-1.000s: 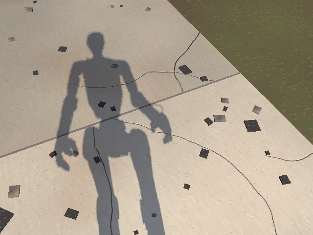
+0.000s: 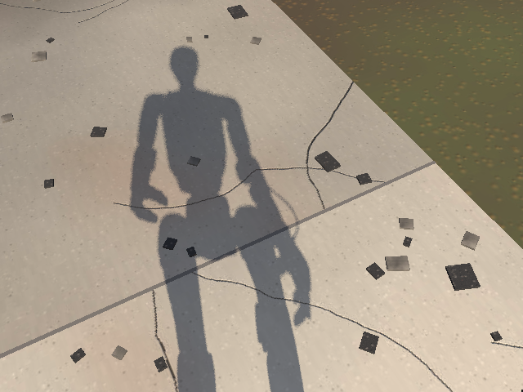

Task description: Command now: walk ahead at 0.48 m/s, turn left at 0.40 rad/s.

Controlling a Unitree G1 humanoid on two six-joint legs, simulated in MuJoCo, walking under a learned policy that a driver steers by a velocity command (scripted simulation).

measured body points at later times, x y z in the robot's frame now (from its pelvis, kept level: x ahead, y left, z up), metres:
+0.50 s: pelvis +0.19 +0.02 -0.01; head +0.23 +0.05 +0.44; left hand +0.17 +0.28 -0.15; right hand +0.39 -0.18 -0.12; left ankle +0.27 +0.09 -0.72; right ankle +0.11 -0.10 -0.65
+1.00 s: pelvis +0.24 -0.01 +0.01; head +0.27 -0.01 +0.46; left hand +0.21 +0.29 -0.09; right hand +0.46 -0.20 -0.12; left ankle +0.27 +0.09 -0.72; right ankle +0.29 -0.10 -0.73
